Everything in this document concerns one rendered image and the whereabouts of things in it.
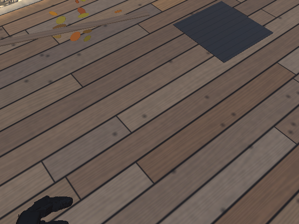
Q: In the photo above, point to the left robot hand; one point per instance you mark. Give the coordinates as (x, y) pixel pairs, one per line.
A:
(44, 207)

